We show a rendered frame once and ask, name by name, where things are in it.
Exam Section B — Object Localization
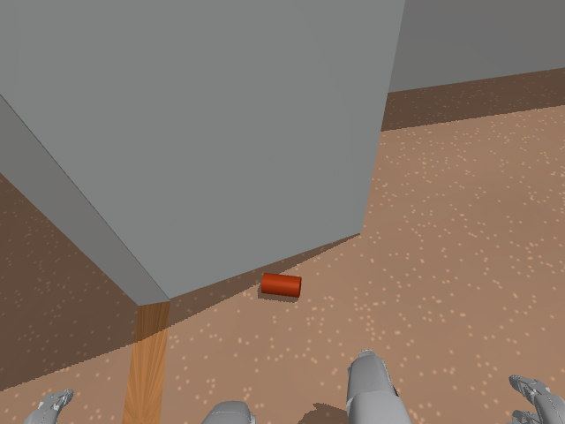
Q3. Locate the left robot hand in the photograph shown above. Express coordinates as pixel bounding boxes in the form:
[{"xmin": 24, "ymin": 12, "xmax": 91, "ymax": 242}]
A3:
[{"xmin": 23, "ymin": 389, "xmax": 73, "ymax": 424}]

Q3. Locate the right robot hand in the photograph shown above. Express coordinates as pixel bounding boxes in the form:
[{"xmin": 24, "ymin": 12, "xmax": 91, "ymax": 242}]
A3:
[{"xmin": 506, "ymin": 375, "xmax": 565, "ymax": 424}]

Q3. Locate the can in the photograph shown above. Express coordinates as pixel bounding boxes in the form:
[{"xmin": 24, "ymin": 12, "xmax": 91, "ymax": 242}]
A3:
[{"xmin": 261, "ymin": 273, "xmax": 301, "ymax": 298}]

